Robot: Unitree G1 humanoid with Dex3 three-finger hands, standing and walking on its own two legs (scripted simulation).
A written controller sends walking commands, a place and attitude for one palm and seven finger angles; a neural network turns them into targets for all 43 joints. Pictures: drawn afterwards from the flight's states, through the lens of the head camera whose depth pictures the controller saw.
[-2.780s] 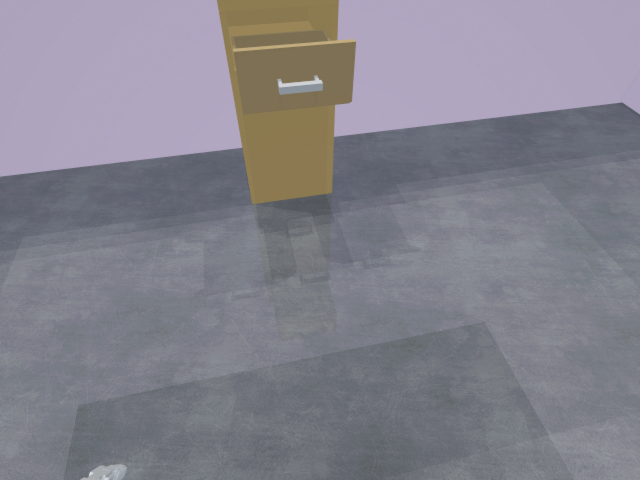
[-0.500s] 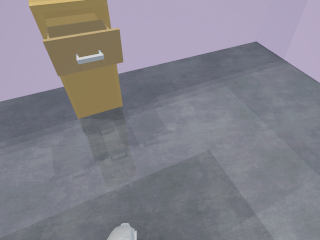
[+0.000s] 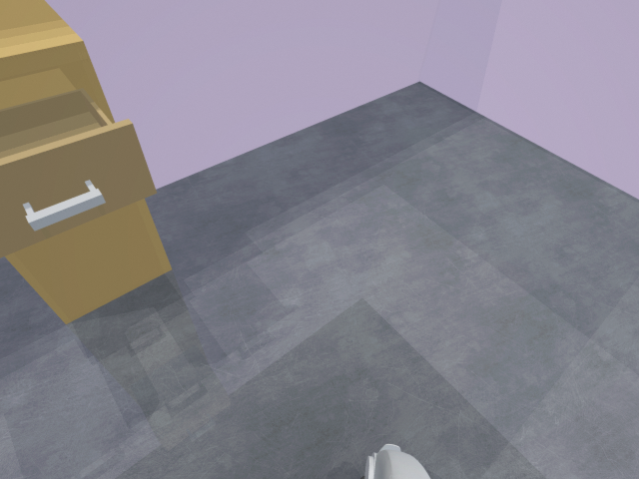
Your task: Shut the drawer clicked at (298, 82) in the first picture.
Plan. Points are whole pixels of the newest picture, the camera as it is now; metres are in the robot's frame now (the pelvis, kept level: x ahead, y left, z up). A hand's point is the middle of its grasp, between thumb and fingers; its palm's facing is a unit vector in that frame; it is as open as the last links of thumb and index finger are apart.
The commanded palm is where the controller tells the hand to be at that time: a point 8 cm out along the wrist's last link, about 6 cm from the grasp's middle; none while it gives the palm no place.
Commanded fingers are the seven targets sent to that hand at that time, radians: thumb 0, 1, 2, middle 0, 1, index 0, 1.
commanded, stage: walk to a spot facing it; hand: left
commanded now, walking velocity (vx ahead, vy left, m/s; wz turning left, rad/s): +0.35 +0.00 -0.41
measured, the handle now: (63, 202) +0.56 +0.50 -0.05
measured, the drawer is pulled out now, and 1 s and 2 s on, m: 0.30 0.30 0.30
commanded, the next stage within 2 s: turn to face it in 0.30 s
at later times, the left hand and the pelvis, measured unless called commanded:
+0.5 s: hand (232, 405) +0.26 +0.14 -0.18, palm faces -0.06 -0.98 -0.20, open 7.3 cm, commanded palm none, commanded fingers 0.00 0.90 0.90 -0.20 -0.30 -0.20 -0.30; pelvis +0.21 -0.04 +0.00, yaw -6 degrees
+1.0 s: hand (213, 342) +0.36 +0.20 -0.17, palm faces +0.19 -0.95 -0.23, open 7.4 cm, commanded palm none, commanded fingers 0.00 0.90 0.90 -0.20 -0.30 -0.20 -0.30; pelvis +0.29 -0.02 +0.00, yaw +9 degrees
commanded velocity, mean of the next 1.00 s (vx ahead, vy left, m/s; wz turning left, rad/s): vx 0.11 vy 0.00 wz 0.31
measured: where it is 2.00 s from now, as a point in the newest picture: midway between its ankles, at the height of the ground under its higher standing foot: (326, 463)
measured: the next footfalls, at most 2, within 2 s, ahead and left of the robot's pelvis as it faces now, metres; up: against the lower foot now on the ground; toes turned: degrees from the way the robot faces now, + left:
right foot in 0.16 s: +0.23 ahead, -0.13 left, +0.00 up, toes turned -12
left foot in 0.60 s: +0.37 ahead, +0.07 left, +0.00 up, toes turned +6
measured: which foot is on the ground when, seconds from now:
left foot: down 0.00-0.18, up 0.20-0.58, down 0.60-1.00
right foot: up 0.00-0.14, down 0.16-0.62, up 0.64-1.00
